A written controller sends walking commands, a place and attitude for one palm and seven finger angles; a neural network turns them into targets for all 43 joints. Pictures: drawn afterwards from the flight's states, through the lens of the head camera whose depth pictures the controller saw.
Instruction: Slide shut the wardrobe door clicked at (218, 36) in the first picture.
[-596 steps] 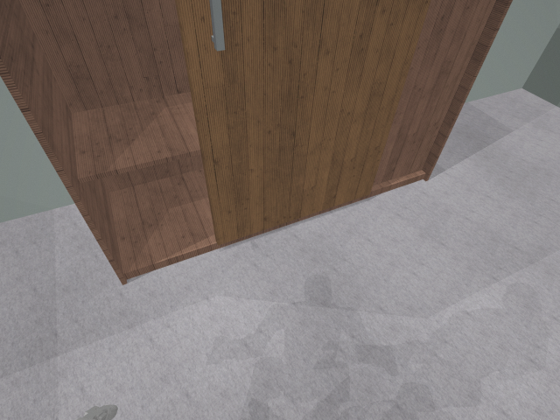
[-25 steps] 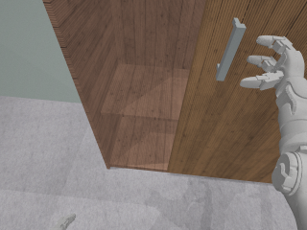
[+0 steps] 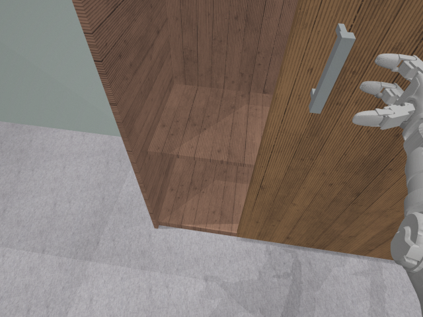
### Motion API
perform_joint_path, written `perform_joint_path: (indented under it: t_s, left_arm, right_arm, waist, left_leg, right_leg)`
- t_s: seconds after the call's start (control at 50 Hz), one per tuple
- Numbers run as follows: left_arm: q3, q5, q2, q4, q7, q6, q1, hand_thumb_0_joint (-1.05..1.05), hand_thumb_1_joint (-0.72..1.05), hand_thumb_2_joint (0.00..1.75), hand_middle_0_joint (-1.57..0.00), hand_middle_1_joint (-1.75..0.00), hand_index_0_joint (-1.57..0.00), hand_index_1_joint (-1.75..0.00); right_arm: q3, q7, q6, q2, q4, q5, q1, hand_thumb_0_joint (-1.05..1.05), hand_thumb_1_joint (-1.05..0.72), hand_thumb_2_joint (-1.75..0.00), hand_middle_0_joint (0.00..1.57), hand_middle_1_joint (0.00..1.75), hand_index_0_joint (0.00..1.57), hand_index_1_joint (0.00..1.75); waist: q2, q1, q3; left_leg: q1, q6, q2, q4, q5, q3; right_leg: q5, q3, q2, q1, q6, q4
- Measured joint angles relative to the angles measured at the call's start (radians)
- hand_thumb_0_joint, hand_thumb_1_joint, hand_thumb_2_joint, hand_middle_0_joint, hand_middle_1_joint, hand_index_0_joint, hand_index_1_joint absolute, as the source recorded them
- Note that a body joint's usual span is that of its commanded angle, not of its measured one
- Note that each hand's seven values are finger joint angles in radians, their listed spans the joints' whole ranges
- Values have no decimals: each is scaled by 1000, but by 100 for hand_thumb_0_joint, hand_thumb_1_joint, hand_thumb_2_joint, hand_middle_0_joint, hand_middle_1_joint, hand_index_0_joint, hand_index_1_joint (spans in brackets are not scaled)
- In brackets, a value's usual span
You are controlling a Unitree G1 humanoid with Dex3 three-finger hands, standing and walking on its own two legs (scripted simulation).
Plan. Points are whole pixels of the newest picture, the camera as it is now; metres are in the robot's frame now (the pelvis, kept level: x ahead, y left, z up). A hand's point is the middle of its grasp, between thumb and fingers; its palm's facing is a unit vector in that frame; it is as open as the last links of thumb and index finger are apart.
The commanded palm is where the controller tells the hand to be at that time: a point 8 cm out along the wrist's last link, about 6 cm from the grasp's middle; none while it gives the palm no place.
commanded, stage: feel for the door with the fingertips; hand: right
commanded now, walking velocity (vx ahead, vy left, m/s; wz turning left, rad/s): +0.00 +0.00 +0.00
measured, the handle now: (327, 71) +0.54 -0.11 +0.21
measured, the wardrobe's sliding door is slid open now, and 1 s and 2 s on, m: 0.39 0.39 0.39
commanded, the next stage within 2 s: slide the fingers in behind the handle in 0.58 s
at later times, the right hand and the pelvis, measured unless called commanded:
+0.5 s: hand (357, 88) +0.50 -0.16 +0.21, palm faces +0.03 +1.00 +0.00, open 13.9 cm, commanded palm +0.47 -0.21 +0.20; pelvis +0.00 +0.00 +0.00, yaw +0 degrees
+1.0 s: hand (352, 87) +0.49 -0.15 +0.21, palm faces -0.01 +1.00 +0.02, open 13.9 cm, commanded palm +0.47 -0.20 +0.20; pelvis +0.00 +0.01 +0.00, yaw +0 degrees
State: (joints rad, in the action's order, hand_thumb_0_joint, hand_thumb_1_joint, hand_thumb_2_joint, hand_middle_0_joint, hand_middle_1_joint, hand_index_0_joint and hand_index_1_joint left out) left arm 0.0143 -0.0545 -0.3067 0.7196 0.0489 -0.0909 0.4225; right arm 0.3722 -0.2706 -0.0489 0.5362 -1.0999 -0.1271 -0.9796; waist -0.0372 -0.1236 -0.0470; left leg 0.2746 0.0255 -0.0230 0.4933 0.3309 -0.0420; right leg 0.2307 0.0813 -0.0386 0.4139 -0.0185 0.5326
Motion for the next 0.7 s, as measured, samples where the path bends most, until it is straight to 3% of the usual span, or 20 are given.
perform_joint_path:
  t_s: [0.16, 0.34, 0.5, 0.7]
  left_arm:
    - [-3, -2, 6, -8, -9, -8, -31, 1, 90, 90, -20, -30, -20, -30]
    - [6, 6, 17, -16, -13, -18, -88, 1, 90, 90, -20, -30, -20, -30]
    - [14, 15, 26, -14, -17, -21, -60, 1, 90, 90, -20, -30, -20, -30]
    - [0, 12, 6, 27, -13, -3, 9, 1, 90, 90, -20, -30, -20, -30]
  right_arm:
    - [-47, 8, 13, -66, 68, -34, 23, -2, 50, -30, 30, 120, 30, 120]
    - [-77, 96, 29, -144, 59, -15, -18, -2, 50, -30, 30, 120, 30, 120]
    - [-47, 118, -2, -100, -14, 30, -76, -2, 50, -30, 32, 121, 31, 121]
    - [-51, 95, -3, -65, -65, 12, -100, -2, 50, -30, 33, 122, 33, 123]
  waist:
    - [-2, 28, -15]
    - [-2, 29, 1]
    - [1, 6, -1]
    - [-10, -1, 1]
  left_leg:
    - [-12, -6, 8, 0, 6, -5]
    - [6, -10, 18, 28, 16, -12]
    - [30, -6, 14, 41, 18, -3]
    - [32, 2, 5, 36, 16, -13]
  right_leg:
    - [7, -4, 8, -6, -5, 6]
    - [6, -10, 18, 8, -9, 19]
    - [5, -2, 13, 24, -4, 21]
    - [5, -14, 5, 33, 2, 26]
